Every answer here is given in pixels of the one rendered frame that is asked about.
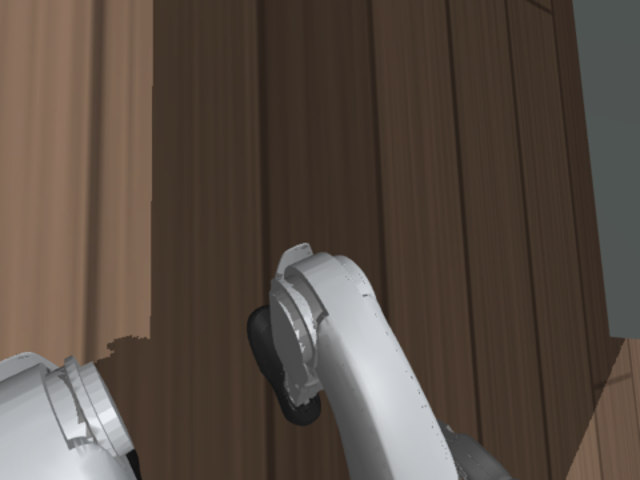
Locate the left robot foot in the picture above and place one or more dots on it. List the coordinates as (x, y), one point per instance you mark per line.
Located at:
(134, 462)

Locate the right robot hand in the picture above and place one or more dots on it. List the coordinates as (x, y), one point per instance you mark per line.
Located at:
(473, 461)

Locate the right robot foot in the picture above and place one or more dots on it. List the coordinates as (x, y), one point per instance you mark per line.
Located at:
(259, 334)

